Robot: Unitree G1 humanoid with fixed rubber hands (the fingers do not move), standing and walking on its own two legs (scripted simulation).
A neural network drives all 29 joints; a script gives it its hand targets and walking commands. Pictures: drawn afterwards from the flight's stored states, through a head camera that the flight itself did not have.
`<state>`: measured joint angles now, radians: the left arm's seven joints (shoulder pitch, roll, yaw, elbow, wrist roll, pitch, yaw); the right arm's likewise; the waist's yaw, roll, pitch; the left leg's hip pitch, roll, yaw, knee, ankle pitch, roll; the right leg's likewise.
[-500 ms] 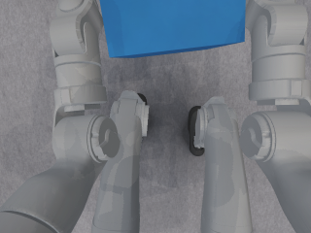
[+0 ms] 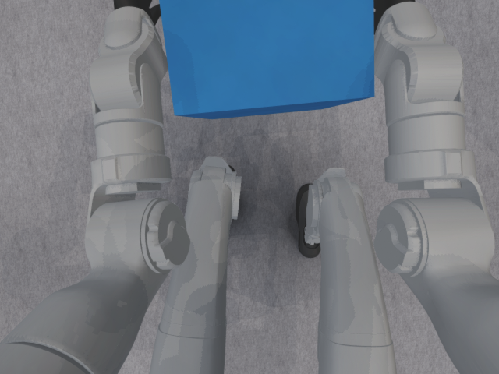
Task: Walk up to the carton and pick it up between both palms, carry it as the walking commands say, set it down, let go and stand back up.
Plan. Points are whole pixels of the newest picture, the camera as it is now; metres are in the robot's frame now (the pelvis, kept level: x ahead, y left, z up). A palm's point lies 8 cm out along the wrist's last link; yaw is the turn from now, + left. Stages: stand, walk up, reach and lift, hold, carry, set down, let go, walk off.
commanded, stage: reach and lift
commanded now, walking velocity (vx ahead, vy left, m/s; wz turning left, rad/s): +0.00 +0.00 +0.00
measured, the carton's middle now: (262, 31) +0.53 +0.04 -0.12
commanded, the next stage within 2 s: none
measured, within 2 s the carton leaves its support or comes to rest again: neither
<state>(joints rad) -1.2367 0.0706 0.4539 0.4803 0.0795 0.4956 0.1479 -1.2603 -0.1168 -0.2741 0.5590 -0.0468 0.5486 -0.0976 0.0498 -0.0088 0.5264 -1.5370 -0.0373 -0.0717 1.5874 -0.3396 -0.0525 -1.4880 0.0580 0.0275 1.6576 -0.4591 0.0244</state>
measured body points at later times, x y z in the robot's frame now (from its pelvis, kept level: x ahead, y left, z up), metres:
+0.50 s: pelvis +0.01 +0.00 +0.06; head +0.29 +0.02 +0.40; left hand +0.51 +0.19 +0.01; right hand +0.53 -0.11 +0.00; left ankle +0.19 +0.13 -0.51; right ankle +0.15 -0.12 -0.51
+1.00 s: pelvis +0.02 +0.00 +0.12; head +0.26 +0.01 +0.49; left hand +0.48 +0.18 +0.08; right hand +0.50 -0.11 +0.07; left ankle +0.19 +0.13 -0.51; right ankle +0.15 -0.12 -0.51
